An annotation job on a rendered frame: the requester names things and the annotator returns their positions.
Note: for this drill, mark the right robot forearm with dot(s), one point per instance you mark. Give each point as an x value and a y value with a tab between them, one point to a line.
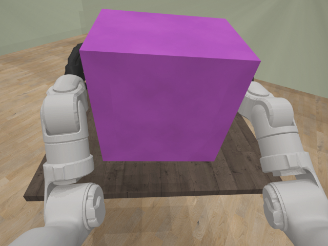
280	146

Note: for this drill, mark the table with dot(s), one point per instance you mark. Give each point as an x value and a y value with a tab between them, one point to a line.
235	170

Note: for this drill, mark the left robot upper arm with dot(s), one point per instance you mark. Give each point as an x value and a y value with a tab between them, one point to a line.
72	211

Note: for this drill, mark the carton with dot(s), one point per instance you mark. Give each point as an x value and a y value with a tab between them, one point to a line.
164	87

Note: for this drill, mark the left robot hand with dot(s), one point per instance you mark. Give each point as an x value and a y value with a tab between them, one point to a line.
74	65

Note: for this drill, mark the right robot upper arm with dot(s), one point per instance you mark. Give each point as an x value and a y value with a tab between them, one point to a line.
299	209

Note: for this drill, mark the left robot forearm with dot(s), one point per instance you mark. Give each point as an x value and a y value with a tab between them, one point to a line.
65	133

